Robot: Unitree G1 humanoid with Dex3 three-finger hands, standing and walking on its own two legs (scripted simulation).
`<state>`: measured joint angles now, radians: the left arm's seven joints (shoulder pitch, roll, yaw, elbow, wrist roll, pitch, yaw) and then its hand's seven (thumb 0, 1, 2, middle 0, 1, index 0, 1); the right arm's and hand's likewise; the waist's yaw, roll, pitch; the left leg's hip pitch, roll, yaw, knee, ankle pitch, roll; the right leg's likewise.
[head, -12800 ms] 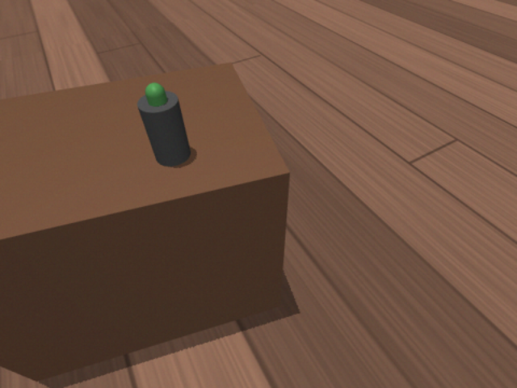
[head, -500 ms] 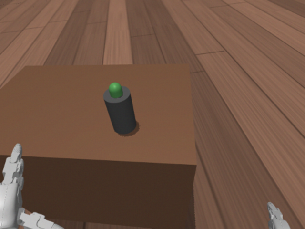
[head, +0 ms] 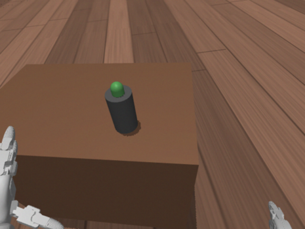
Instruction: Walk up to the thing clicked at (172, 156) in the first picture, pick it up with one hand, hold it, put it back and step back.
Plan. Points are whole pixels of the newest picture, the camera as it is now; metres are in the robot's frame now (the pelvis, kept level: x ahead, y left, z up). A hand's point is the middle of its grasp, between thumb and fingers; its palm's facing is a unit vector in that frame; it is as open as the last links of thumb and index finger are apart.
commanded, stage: rise first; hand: left
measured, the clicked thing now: (121, 106) +0.48 +0.15 +0.06
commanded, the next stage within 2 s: go down in 0.12 s
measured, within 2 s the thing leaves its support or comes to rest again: neither
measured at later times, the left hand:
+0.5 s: hand (33, 173) +0.21 +0.27 +0.14, palm faces +0.36 -0.84 -0.41, open 17.6 cm
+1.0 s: hand (37, 135) +0.30 +0.30 +0.15, palm faces +0.16 -0.97 -0.20, open 17.7 cm
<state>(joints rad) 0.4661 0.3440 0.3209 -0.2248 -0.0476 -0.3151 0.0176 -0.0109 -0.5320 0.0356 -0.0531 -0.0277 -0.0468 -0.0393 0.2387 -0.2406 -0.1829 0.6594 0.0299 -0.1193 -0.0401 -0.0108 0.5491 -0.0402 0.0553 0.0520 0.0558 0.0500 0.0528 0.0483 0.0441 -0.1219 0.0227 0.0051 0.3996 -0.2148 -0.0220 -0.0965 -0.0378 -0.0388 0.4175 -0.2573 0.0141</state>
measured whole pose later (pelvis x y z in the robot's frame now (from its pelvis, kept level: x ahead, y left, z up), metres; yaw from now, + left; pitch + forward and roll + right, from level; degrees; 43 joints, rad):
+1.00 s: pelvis +0.01 +0.01 -0.01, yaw -1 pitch +0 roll +0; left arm -0.05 0.47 0.50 0.24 -0.24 -0.10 -0.38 -0.01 -0.60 0.01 -0.07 -0.02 -0.06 -0.04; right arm 0.25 -0.23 -0.09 0.62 0.04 -0.10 -0.08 -0.01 0.52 -0.05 0.05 0.05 0.05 0.05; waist 0.01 0.03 -0.05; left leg -0.22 0.02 0.02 0.49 -0.27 -0.01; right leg -0.19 -0.04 -0.02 0.48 -0.29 0.03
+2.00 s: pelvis +0.01 +0.01 -0.01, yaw -1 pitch +5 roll -1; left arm -0.47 0.67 0.54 0.80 -0.25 -0.01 -0.59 -0.01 -0.54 0.01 -0.05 0.00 -0.05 0.00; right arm 0.21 -0.24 0.00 0.71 0.02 -0.21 -0.16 -0.01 0.53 -0.05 0.06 0.05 0.06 0.05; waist -0.03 0.01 -0.10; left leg -0.32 0.03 0.01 0.51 -0.26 0.00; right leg -0.27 -0.04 -0.03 0.46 -0.27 0.03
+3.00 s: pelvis +0.01 +0.02 -0.01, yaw -1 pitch +7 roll -1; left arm -0.54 0.74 0.56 0.92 -0.24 -0.02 -0.63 -0.01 -0.52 0.00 -0.04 0.00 -0.04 0.00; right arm 0.24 -0.26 0.02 0.66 0.01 -0.22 -0.16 -0.01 0.52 -0.05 0.06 0.05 0.06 0.05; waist -0.05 0.01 -0.12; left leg -0.39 0.03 0.02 0.55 -0.28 0.00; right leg -0.34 -0.03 -0.02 0.49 -0.27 0.03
